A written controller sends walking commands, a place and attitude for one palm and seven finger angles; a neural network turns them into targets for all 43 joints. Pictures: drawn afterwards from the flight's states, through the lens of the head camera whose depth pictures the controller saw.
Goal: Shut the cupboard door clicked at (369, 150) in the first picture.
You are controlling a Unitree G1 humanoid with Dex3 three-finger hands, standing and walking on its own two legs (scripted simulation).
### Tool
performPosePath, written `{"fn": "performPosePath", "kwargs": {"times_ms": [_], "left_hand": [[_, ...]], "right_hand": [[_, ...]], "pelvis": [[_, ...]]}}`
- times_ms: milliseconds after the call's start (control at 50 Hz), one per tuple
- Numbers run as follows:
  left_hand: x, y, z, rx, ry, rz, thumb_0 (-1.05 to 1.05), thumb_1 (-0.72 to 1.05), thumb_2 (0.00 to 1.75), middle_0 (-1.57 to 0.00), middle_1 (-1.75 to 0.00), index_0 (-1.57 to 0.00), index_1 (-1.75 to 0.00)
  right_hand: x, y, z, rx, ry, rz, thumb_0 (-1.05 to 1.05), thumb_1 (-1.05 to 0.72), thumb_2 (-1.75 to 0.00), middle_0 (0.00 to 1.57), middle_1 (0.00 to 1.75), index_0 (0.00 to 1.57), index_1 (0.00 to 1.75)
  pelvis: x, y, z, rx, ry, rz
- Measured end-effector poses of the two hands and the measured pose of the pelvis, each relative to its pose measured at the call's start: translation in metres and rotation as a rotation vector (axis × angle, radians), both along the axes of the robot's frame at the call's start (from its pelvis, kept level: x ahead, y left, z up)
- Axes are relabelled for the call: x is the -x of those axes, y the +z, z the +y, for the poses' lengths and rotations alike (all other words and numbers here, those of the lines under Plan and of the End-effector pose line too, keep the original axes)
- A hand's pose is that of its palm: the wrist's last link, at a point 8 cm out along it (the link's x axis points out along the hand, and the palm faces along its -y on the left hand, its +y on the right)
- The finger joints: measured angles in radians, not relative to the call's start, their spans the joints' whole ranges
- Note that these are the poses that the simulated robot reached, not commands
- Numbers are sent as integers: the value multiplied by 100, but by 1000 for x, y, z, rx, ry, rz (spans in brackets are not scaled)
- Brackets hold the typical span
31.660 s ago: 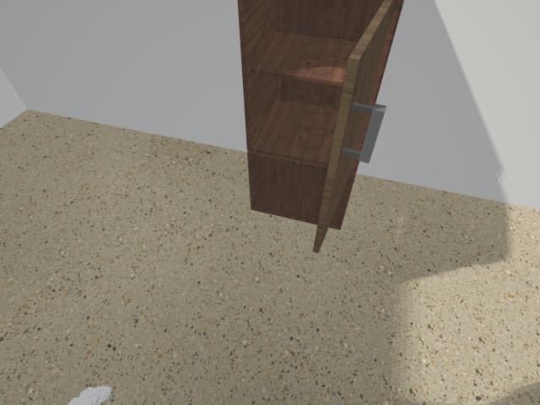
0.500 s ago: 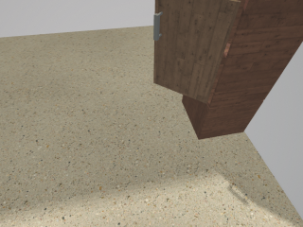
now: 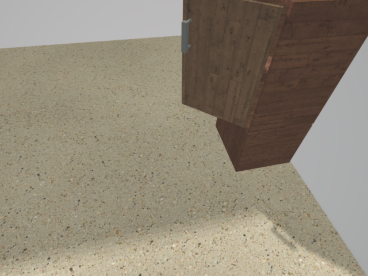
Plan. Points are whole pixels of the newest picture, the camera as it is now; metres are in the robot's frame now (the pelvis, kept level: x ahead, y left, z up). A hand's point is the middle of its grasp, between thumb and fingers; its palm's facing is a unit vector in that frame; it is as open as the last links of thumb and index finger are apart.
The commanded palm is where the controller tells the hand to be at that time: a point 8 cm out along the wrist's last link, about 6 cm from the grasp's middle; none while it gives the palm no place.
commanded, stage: look to check the result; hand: left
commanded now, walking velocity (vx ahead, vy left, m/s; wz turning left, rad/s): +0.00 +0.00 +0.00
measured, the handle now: (187, 35) +1.06 +0.03 +0.05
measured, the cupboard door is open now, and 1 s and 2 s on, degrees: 47 47 47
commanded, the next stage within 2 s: walk to a spot facing it in 0.46 s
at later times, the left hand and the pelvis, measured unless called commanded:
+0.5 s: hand out of the picture +0.00 +0.16 -0.18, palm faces +0.02 -0.98 -0.18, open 7.3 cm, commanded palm none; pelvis +0.01 -0.01 +0.00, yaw +0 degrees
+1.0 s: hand out of the picture +0.04 +0.20 -0.20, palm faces +0.19 -0.96 -0.22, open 7.3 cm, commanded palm none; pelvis +0.01 +0.00 -0.02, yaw +11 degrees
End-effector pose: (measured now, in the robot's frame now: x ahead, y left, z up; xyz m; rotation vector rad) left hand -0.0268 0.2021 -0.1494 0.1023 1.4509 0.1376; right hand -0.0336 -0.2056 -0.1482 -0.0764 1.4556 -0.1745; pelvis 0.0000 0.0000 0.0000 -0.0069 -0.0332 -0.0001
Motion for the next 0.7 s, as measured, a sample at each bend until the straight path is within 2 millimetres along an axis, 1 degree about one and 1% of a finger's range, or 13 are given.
{"fn": "performPosePath", "kwargs": {"times_ms": [140,260,380,600,700], "left_hand": [[3,3,7,-21,0,18,0,91,90,-20,-30,-20,-30],[1,4,10,-32,-3,20,0,91,90,-20,-30,-20,-30],[-8,4,10,-33,-9,8,0,91,90,-20,-30,-20,-30],[-30,4,8,-29,-22,-32,0,91,90,-20,-30,-20,-30],[-37,2,9,-36,-1,-47,0,91,90,-20,-30,-20,-30]], "right_hand": [[-2,0,-6,6,8,5,0,-91,-90,20,30,20,30],[-8,0,-10,8,12,-1,0,-91,-90,20,30,20,30],[-16,1,-14,14,20,-11,0,-91,-90,20,30,20,30],[-33,4,-22,30,33,-36,0,-90,-90,20,30,20,30],[-39,2,-23,28,49,-32,0,-91,-90,20,30,20,30]], "pelvis": [[-1,0,-2,-1,0,-2],[-2,1,-3,-1,-1,-2],[-5,1,-5,-2,0,-2],[-10,2,-7,-2,2,-4],[-11,0,-8,-2,28,3]]}}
